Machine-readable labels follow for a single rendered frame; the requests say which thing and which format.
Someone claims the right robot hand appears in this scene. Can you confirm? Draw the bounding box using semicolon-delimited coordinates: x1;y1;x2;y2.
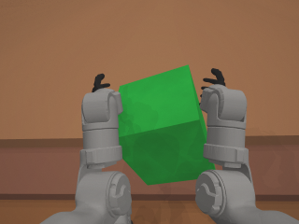
199;68;226;104

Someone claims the carton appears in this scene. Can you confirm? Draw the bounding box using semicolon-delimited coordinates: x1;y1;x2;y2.
118;64;216;186

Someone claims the left robot hand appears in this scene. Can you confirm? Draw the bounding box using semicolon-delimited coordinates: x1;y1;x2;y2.
92;74;110;92

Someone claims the right robot forearm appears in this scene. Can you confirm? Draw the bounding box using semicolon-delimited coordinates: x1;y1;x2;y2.
199;84;256;197

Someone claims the robot left thigh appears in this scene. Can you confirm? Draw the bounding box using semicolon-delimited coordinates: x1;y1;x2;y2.
114;205;132;224

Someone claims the robot left upper arm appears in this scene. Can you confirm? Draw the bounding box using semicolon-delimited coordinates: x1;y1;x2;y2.
40;171;132;224

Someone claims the left robot forearm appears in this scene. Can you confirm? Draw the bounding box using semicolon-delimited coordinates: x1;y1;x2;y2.
75;88;123;203

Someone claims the robot right upper arm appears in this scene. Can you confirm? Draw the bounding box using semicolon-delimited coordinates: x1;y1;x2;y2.
195;169;299;224

